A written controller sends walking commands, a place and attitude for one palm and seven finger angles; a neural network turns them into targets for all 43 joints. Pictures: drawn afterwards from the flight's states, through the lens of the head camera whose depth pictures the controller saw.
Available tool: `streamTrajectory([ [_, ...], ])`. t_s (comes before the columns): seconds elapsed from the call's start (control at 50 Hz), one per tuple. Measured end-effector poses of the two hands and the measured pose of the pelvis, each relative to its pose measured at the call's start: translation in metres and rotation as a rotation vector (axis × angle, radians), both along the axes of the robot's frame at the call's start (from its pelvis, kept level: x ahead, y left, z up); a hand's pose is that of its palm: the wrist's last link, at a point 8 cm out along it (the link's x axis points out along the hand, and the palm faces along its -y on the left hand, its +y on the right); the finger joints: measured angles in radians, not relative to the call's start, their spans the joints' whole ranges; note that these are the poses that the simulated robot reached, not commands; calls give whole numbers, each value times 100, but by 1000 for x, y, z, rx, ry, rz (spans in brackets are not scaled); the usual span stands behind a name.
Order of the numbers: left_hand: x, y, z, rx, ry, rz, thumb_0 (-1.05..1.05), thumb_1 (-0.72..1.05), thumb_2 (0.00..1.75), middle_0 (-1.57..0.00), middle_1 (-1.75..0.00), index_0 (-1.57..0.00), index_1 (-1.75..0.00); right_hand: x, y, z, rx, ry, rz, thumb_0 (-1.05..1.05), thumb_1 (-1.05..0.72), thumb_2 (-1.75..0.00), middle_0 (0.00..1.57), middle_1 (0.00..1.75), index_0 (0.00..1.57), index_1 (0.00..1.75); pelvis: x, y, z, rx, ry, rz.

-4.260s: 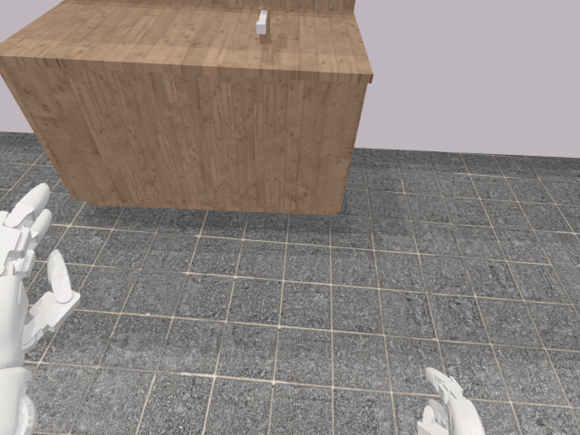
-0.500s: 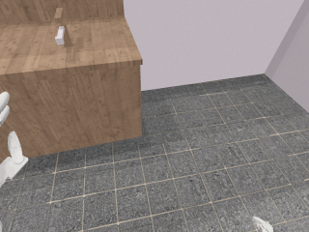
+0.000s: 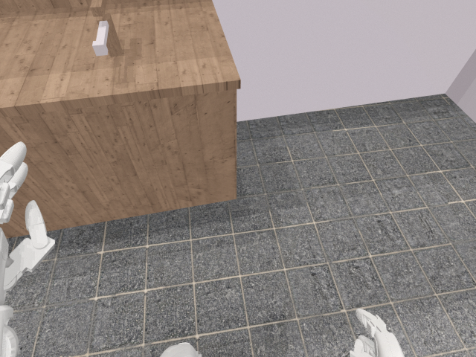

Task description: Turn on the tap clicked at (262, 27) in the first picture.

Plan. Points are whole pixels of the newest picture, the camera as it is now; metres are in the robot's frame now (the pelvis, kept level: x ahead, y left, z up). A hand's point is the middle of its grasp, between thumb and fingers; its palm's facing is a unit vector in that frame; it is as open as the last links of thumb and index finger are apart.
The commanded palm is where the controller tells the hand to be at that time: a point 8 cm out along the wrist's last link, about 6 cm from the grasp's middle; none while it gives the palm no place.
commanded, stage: take the last steps up to it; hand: left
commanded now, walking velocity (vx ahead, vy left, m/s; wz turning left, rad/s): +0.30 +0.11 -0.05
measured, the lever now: (100, 48) +0.79 +0.41 +0.07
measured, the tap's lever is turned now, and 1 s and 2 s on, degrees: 0 0 0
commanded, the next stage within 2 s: come to a stop and stand still in 1.16 s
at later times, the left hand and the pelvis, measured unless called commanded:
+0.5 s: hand (91, 145) +0.37 +0.24 +0.17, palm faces +0.36 -0.78 -0.51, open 7.5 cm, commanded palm +0.30 +0.29 +0.18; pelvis +0.13 +0.02 -0.02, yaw -2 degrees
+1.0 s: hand (98, 82) +0.51 +0.28 +0.17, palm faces +0.36 -0.85 -0.38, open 7.5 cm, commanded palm +0.44 +0.32 +0.18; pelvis +0.26 +0.05 -0.01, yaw -4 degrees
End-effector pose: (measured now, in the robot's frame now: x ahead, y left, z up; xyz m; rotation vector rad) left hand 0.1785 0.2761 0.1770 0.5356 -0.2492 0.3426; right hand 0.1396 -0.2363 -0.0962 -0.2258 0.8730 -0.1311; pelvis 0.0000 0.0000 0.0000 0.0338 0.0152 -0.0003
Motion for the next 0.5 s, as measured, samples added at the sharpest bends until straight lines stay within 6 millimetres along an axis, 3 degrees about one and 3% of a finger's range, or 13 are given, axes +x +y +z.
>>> streamTrajectory([
  [0.08,27,16,0,6,-58,-43,1,88,90,-21,-30,-21,-30,26,1,3,-75,-40,-35,2,-90,-90,21,30,21,30,24,23,-12,-11,-9,-13],
  [0.18,68,28,11,45,-107,-86,1,88,90,-21,-30,-21,-30,57,24,10,-28,-104,-82,2,-90,-90,20,30,20,30,47,34,-10,-18,-11,-34],
  [0.32,106,14,28,85,-74,-125,1,88,90,-21,-30,-20,-30,87,52,4,93,-125,-86,1,-90,-90,21,30,21,30,87,34,-3,-26,14,-64],
  [0.44,136,4,16,130,-18,-69,1,88,90,-21,-30,-21,-30,114,43,-31,131,-56,-69,1,-90,-90,21,30,21,30,122,19,-19,-27,-11,-33],
  [0.5,149,4,8,71,-7,-34,1,88,90,-21,-30,-21,-30,128,30,-33,111,-6,-54,1,-90,-90,21,30,21,30,134,15,-15,-5,-23,-38],
])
